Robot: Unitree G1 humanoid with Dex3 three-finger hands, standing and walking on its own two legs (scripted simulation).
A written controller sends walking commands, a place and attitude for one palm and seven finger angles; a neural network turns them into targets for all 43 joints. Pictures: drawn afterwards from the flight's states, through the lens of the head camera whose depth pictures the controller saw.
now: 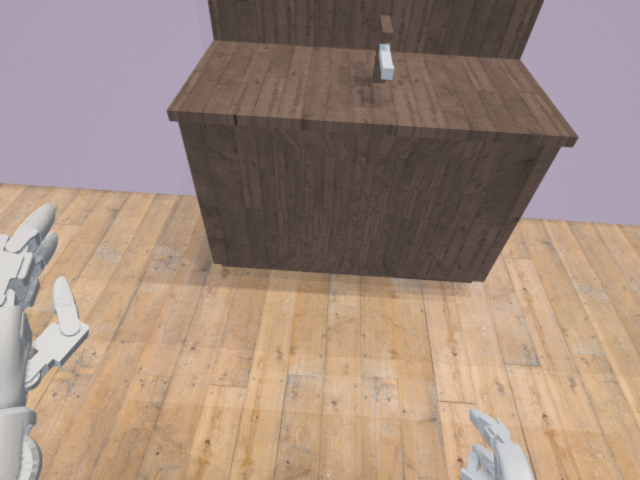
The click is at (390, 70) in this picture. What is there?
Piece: tap's lever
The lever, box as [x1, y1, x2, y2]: [381, 64, 393, 79]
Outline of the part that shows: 382,64 381,78 391,79 393,65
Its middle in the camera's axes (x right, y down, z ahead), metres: +0.17 -0.42 +0.98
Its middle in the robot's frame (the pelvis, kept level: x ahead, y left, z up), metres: +1.03 -0.11 +0.07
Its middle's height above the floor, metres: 0.84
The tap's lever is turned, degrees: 0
